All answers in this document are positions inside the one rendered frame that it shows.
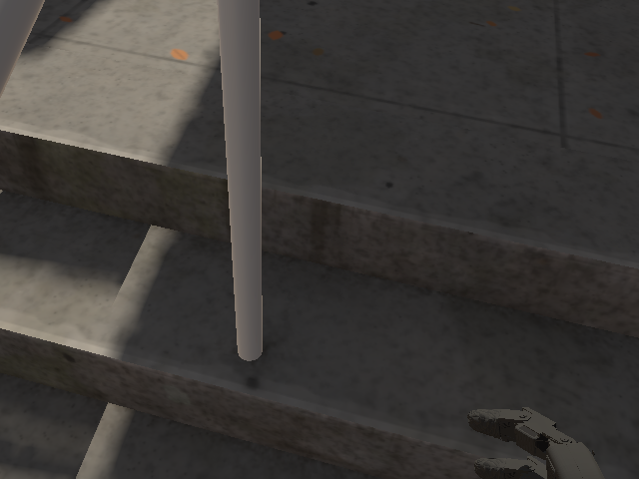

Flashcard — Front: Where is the right robot hand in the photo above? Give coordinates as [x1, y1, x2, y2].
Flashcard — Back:
[467, 407, 605, 479]

